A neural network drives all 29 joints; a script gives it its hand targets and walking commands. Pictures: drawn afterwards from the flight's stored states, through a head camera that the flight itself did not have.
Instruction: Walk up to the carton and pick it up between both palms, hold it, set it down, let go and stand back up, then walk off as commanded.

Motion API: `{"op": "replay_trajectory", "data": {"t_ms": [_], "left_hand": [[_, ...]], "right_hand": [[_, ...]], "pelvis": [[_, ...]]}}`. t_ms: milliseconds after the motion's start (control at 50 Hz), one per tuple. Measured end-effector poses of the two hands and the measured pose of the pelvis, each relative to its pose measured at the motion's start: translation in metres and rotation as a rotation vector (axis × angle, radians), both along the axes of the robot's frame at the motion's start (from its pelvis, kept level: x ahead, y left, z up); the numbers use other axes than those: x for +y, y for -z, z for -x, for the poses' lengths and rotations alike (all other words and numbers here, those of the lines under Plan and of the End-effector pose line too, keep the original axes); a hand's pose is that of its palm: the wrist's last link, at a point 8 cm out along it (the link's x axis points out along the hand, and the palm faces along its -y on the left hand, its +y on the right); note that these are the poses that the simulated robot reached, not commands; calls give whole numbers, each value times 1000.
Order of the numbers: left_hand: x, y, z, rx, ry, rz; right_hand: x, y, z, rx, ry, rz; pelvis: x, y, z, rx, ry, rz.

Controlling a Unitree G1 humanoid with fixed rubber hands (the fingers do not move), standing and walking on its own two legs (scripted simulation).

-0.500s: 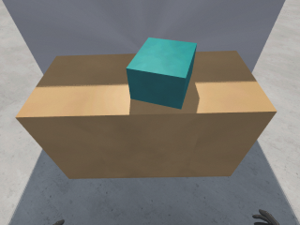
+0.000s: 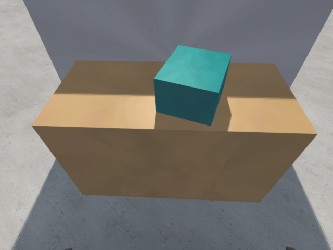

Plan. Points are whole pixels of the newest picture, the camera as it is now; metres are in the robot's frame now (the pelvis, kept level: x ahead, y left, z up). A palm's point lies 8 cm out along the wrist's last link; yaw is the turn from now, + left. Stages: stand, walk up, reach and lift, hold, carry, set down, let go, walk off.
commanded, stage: stand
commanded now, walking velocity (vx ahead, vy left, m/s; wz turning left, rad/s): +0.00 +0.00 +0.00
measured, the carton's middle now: (193, 82) +0.78 -0.09 -0.03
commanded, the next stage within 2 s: none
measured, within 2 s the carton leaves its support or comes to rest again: neither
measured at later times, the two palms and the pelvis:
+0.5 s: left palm out of the picture +0.10 +0.31 -0.12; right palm out of the picture +0.13 -0.29 -0.11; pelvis +0.02 +0.01 +0.00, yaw +1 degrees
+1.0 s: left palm out of the picture +0.11 +0.32 -0.12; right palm out of the picture +0.14 -0.29 -0.11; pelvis +0.03 +0.01 +0.00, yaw +2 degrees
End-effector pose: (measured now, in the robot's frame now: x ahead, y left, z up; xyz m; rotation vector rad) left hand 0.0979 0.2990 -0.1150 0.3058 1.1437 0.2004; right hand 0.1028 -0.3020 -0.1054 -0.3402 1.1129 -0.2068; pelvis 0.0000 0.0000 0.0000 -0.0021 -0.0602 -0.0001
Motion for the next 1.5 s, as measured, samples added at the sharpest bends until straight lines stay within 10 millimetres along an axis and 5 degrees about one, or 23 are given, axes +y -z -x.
{"op": "replay_trajectory", "data": {"t_ms": [240, 740, 1500], "left_hand": [[9, 5, 23, 74, -30, -5], [16, 2, -10, 38, -28, -10], [14, 1, -7, 39, -60, -12]], "right_hand": [[9, -1, -17, 7, -24, -1], [11, 0, -29, 25, -18, 16], [12, 0, -42, 8, -38, 14]], "pelvis": [[6, -1, -7, 12, -10, 1], [13, -1, -27, 19, -20, 0], [11, -1, -35, 18, -32, -2]]}}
